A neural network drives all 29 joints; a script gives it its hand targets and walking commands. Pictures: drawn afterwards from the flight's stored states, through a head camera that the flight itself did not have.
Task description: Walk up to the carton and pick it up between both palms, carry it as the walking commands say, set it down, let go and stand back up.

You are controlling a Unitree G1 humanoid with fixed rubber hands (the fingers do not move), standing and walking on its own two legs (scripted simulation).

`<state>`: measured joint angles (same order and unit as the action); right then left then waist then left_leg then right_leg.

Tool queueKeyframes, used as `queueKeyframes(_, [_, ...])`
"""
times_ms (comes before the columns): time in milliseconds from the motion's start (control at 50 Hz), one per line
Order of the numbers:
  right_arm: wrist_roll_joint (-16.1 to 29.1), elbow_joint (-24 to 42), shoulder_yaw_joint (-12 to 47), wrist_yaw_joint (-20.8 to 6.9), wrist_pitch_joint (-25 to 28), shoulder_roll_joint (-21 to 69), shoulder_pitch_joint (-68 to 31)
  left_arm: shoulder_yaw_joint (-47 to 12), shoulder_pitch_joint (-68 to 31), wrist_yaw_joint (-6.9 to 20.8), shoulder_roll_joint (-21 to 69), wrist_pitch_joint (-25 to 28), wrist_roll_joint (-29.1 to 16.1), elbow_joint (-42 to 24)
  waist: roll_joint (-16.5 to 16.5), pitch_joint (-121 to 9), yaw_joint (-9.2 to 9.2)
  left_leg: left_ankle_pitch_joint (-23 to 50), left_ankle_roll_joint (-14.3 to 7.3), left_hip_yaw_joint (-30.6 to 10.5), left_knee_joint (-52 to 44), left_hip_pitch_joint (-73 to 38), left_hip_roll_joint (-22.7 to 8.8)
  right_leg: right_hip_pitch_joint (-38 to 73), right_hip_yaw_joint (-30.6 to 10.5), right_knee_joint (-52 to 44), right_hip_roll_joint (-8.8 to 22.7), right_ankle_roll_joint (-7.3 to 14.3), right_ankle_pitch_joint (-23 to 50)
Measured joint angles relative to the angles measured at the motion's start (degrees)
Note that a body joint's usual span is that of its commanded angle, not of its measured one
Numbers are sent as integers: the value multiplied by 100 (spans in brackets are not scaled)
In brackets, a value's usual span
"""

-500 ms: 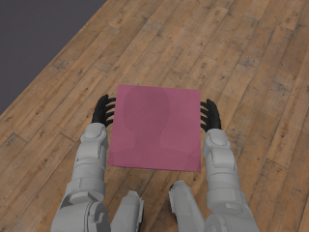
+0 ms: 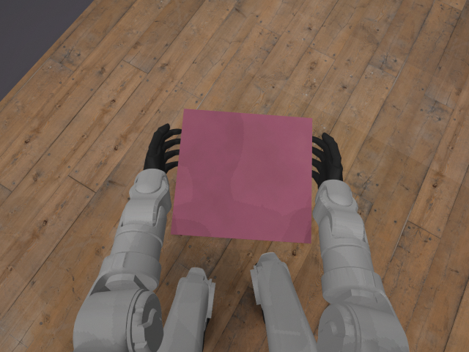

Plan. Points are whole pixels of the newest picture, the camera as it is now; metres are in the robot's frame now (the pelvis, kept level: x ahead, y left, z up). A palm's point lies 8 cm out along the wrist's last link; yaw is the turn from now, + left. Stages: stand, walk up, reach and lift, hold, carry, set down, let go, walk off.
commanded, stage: set down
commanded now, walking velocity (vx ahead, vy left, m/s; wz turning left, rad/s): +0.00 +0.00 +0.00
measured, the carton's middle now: (240, 186) +0.40 -0.04 -0.16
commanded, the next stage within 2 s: none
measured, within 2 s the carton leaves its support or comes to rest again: neither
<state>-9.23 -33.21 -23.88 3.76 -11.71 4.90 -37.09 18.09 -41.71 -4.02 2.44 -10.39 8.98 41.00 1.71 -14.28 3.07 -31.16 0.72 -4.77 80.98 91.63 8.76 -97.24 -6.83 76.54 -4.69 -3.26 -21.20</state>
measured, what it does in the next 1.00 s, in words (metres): lowers itself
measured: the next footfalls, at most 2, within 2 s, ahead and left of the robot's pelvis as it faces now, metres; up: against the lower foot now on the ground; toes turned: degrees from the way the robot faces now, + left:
none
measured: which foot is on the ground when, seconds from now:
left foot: down 0.00-1.00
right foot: down 0.00-1.00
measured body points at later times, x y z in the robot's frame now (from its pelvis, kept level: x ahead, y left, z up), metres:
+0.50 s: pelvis -0.03 +0.00 -0.08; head +0.24 -0.02 +0.29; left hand +0.46 +0.10 -0.18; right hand +0.42 -0.20 -0.18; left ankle +0.04 +0.11 -0.57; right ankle +0.10 -0.13 -0.57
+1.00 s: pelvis -0.04 +0.00 -0.15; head +0.26 -0.01 +0.18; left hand +0.49 +0.10 -0.27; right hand +0.43 -0.20 -0.27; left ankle +0.04 +0.11 -0.57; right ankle +0.10 -0.13 -0.57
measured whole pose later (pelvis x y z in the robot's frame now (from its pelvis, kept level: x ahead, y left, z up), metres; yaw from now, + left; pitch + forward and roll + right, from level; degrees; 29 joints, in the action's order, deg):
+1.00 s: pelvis -0.04 +0.00 -0.15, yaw +2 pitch +46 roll +1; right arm -7.1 -37.6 -28.6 6.0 -12.9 0.3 -56.6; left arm 15.6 -67.2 -4.9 -6.3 -11.1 6.5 53.2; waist 2.6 -3.3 4.8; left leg -35.2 2.8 -3.5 110.6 120.9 12.0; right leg -126.0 -6.0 104.6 -6.4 -5.4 -24.0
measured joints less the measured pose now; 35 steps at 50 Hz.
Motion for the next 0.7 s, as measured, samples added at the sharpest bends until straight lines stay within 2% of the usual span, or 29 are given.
queueKeyframes(180, [141,-165,-30,74,50,-123,-345,-119,-434,-91,-189,83,-170,306,-8,98,17,-141,33,39,591,587,54,-598,-9,583,-47,-34,-114])
queueKeyframes(700, [182,-346,-317,210,-81,-322,-1456,-130,-1835,-65,-662,22,-268,940,45,721,80,-353,179,100,2186,2141,215,-2146,35,2105,-164,-124,-236])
